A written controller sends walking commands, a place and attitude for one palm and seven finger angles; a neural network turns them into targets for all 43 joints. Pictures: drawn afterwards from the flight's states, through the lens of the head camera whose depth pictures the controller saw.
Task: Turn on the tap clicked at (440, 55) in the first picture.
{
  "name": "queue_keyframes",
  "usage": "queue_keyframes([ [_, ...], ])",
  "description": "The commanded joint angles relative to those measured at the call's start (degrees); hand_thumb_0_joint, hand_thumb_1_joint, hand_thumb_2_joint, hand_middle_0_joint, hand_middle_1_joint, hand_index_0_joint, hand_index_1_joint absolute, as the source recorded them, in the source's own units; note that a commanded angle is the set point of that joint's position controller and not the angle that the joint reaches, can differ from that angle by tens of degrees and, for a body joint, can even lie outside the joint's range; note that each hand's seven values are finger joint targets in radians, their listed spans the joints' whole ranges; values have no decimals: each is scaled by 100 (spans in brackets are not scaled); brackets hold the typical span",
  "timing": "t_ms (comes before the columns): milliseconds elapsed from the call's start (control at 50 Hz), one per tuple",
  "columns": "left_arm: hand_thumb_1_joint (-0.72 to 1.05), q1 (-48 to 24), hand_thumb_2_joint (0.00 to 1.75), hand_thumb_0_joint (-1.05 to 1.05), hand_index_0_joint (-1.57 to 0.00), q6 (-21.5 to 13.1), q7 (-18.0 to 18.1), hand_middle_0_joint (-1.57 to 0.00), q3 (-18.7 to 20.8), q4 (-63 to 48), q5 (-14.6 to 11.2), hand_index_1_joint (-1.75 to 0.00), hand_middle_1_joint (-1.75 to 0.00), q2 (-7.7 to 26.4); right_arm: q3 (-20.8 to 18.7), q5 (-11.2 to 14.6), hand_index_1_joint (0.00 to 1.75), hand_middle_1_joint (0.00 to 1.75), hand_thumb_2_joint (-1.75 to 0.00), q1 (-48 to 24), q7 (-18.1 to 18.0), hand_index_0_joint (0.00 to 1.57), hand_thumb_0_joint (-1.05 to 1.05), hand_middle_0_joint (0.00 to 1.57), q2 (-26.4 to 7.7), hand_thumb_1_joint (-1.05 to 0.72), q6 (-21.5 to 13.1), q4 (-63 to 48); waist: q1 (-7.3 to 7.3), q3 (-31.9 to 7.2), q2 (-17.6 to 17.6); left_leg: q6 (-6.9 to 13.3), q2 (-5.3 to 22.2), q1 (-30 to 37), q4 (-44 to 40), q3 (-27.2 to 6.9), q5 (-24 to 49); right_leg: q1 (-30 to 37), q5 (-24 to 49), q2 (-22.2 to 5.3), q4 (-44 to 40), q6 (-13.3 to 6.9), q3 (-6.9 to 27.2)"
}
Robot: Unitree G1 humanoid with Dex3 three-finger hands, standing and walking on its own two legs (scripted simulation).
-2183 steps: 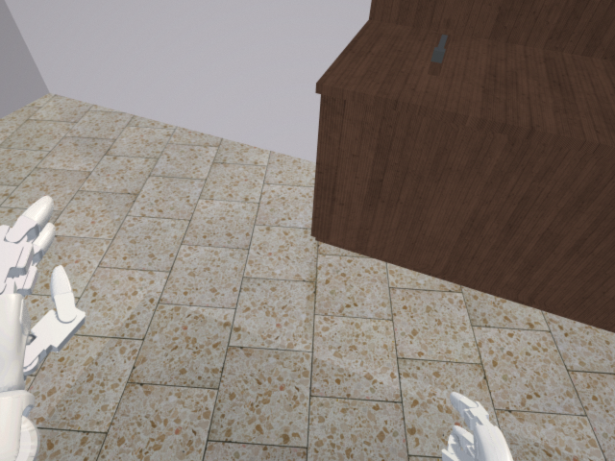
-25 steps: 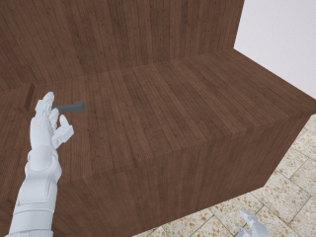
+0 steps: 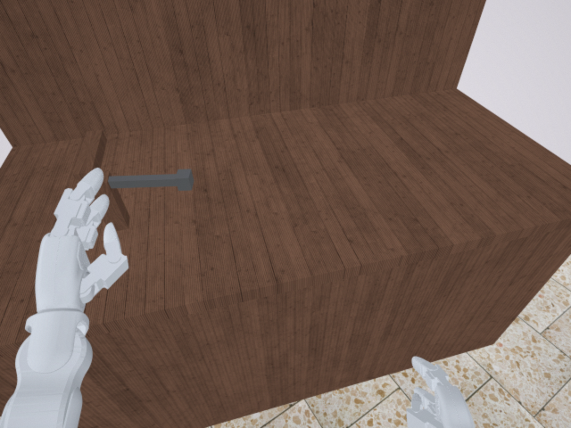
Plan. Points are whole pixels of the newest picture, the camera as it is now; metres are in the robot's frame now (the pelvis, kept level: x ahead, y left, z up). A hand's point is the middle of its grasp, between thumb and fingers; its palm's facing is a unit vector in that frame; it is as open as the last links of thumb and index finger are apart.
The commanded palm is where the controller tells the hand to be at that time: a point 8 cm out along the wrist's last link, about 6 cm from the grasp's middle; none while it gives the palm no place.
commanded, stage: draw the hand back beside the body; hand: left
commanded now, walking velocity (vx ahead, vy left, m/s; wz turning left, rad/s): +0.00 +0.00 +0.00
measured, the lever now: (184, 179) +0.49 +0.24 +0.09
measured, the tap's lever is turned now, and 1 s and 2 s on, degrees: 78 78 78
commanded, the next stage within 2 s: step back with the hand held close in 0.64 s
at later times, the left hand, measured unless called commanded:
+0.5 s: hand (74, 309) +0.19 +0.25 +0.16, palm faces +0.43 -0.84 -0.33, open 7.4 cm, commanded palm +0.15 +0.28 +0.16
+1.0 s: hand (94, 305) +0.20 +0.24 +0.15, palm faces +0.36 -0.84 -0.40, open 7.4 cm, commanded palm +0.15 +0.28 +0.17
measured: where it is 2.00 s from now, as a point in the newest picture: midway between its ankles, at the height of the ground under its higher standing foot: outside the picture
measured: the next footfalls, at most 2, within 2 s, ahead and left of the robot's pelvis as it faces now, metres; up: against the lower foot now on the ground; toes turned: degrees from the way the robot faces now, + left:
right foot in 1.80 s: -0.12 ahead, -0.12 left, +0.00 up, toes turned +0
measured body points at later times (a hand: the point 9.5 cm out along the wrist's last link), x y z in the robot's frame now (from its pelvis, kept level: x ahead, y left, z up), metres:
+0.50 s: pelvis +0.00 +0.00 +0.00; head -0.03 -0.02 +0.45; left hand +0.16 +0.29 +0.18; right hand +0.21 -0.20 -0.08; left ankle +0.01 +0.11 -0.75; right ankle +0.00 -0.11 -0.75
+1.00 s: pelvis -0.01 +0.00 -0.01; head +0.00 -0.02 +0.44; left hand +0.17 +0.28 +0.17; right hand +0.18 -0.23 -0.09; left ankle +0.01 +0.11 -0.75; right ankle +0.00 -0.11 -0.75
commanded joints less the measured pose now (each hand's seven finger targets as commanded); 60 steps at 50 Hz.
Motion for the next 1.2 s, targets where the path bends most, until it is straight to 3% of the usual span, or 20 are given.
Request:
queue_keyframes([
  [0, 90, -947, 90, 0, -19, -417, 68, -19, 394, -1682, 28, -28, -28, 806, -278, -4, 30, 30, -90, -907, -30, 20, 0, 20, -698, -90, -382, -946, 31, -601, 115, 61, 119, 268, -304, -185, 710, -296, 527, -81, -246, -85, -42],
  [80, 90, -462, 90, 0, -20, -394, 70, -20, 441, -1733, 34, -29, -29, 784, -328, -8, 30, 30, -90, -870, -17, 20, 0, 20, -763, -90, -391, -894, 46, -540, -139, 71, 132, 234, -280, -223, 749, -308, 516, -83, -222, -78, -51],
  [220, 90, 234, 90, 0, -20, -458, 128, -20, 895, -2308, 54, -30, -30, 1114, -348, -37, 30, 30, -90, -889, -25, 20, 0, 20, -758, -90, -439, -911, 135, -551, 152, 44, 103, 97, -228, -282, 677, -222, 437, -115, -194, -101, -48],
  [340, 90, 1035, 90, 0, -20, -454, 139, -20, 957, -2593, 51, -30, -30, 1002, -342, -42, 30, 30, -90, -845, -12, 20, 0, 20, -701, -90, -495, -941, 144, -379, 295, 19, 118, -43, -150, -276, 636, -314, 393, -120, -164, -107, -77],
  [380, 90, 810, 90, 0, -20, -441, 134, -20, 845, -2561, 55, -30, -30, 937, -348, -32, 30, 30, -90, -844, -27, 20, 0, 20, -725, -90, -518, -933, 83, -245, 110, 44, 122, -88, -118, -260, 483, -452, 287, -130, -184, -88, -63],
  [440, 90, 489, 90, 0, -20, -433, 170, -20, 783, -2491, 88, -30, -30, 923, -352, -37, 30, 30, -90, -841, -71, 20, 0, 20, -737, -90, -559, -876, 36, -198, 260, 74, 90, -12, -73, -243, 422, -553, 239, -140, -204, -84, -35],
  [480, 90, 552, 90, 0, -20, -413, 178, -20, 744, -2271, 65, -30, -30, 865, -353, -30, 30, 30, -90, -857, -91, 20, 0, 20, -733, -90, -560, -874, 42, -131, -130, 93, 95, -36, -89, -261, 250, -615, 75, -140, -218, -56, -62],
  [580, 90, 729, 90, 0, -20, -461, 188, -20, 873, -2388, 58, -30, -30, 972, -357, -43, 30, 30, -90, -889, -106, 20, 0, 20, -723, -90, -590, -883, 130, -473, 12, 120, 49, 59, -45, -213, 411, -414, 232, -186, -180, -68, -29],
  [700, 90, 773, 90, 0, -20, -465, 165, -20, 912, -2409, 48, -30, -30, 1009, -341, -37, 30, 30, -90, -913, -94, 20, 0, 20, -702, -90, -610, -890, 136, -295, 24, 107, 53, -41, -30, -204, 421, -457, 244, -190, -206, -62, -29],
  [740, 90, 584, 90, 0, -20, -500, 190, -20, 1132, -2508, 41, -30, -30, 1225, -341, -39, 30, 30, -90, -916, -117, 20, 0, 20, -703, -90, -610, -871, 147, -350, 98, 120, 39, -23, -13, -196, 486, -413, 318, -200, -215, -69, -15],
  [760, 90, -13, 90, 0, -20, -670, 239, -20, 1794, -2914, 15, -30, -30, 1802, -238, 22, 30, 30, -90, -849, -130, 20, 0, 20, -684, -90, -478, -1117, -16, 241, -26, 192, 146, -480, 287, -317, 72, -1113, 830, -507, -410, -13, 602],
  [780, 90, 536, 90, 0, -20, -686, 178, -20, 1438, -2355, 48, -30, -30, 1346, -214, -28, 30, 30, -90, -819, -130, 20, 0, 20, -622, -90, -398, -892, -88, 120, -289, 191, 138, -504, 473, -390, -13, -1175, 1044, -695, -388, -13, 621],
  [800, 90, 800, 90, 0, -20, -665, 148, -20, 1318, -2272, 80, -30, -30, 1227, -250, -32, 30, 30, -90, -814, -114, 20, 0, 20, -624, -90, -347, -929, -94, 21, -447, 189, 158, -465, 555, -397, 82, -1206, 1255, -776, -342, -14, 684],
  [860, 90, 1244, 90, 0, -20, -662, 125, -20, 1160, -2357, 106, -30, -30, 1029, -350, -19, 30, 30, -90, -696, -124, 20, 0, 20, -715, -90, -251, -1121, -88, -600, -147, 163, 261, -355, 647, -325, 602, -1042, 1645, -857, 36, 6, 592],
  [920, 90, 1631, 90, 0, -20, -639, 169, -20, 1212, -2688, 110, -30, -30, 1068, -400, 1, 30, 30, -90, -681, -152, 20, 0, 20, -757, -90, -187, -1261, -62, -1045, 34, 170, 386, -276, 605, -341, 1215, -939, 1742, -794, 357, 63, 437],
  [1000, 90, 1771, 90, 0, -20, -623, 255, -20, 1445, -3087, 120, -30, -30, 1296, -463, 31, 30, 30, -90, -625, -188, 20, 0, 20, -780, -90, -100, -1403, -83, -1203, -443, 160, 484, -503, 702, -440, 1424, -995, 1662, -761, 561, 99, 401],
  [1020, 90, 1756, 90, 0, -20, -632, 292, -20, 1601, -3224, 132, -30, -30, 1493, -457, 18, 30, 30, -90, -665, -212, 20, 0, 20, -796, -90, -95, -1409, -76, -1211, -274, 167, 489, -548, 623, -502, 1376, -1024, 1516, -758, 612, 78, 410],
  [1100, 90, 1862, 90, 0, -20, -634, 383, -20, 1576, -3323, 134, -30, -30, 1385, -468, 21, 30, 30, -90, -622, -236, 20, 0, 20, -786, -90, -104, -1427, -100, -995, 8, 187, 585, -1030, 488, -673, 812, -1154, 920, -652, 733, 81, 407],
  [1120, 90, 1807, 90, 0, -20, -649, 404, -20, 1642, -3457, 159, -30, -30, 1460, -480, 17, 30, 30, -90, -654, -248, 20, 0, 20, -819, -90, -120, -1410, -98, -1028, 239, 198, 622, -1075, 389, -725, 656, -1143, 729, -614, 785, 77, 379],
  [1180, 90, 1892, 90, 0, -20, -655, 440, -20, 1504, -3340, 179, -30, -30, 1256, -467, 16, 30, 30, -90, -591, -239, 20, 0, 20, -820, -90, -183, -1396, -122, -796, 514, 250, 735, -1562, 88, -900, -385, -1222, 24, -469, 953, 108, 312],
])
